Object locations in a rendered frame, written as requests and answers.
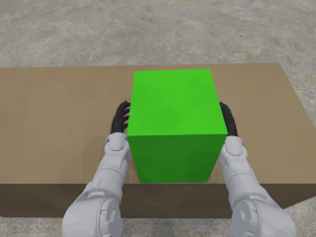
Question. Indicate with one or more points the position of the left robot upper arm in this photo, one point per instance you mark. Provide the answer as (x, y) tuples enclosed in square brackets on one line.
[(97, 217)]

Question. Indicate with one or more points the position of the robot right forearm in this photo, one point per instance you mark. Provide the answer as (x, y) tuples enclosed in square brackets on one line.
[(238, 175)]

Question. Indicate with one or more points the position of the robot left forearm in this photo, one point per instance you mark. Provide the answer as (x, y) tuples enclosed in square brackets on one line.
[(110, 175)]

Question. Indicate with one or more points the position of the robot right hand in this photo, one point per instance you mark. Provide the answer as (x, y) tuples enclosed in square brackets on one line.
[(229, 120)]

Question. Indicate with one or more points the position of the right robot upper arm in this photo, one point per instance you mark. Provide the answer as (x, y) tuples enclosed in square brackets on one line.
[(252, 218)]

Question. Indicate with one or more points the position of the pedestal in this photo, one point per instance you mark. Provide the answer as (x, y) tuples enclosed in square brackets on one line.
[(55, 121)]

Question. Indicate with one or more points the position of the carton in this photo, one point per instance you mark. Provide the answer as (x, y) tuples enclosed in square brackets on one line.
[(176, 128)]

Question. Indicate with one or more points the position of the robot left hand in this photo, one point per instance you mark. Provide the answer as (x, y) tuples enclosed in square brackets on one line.
[(118, 124)]

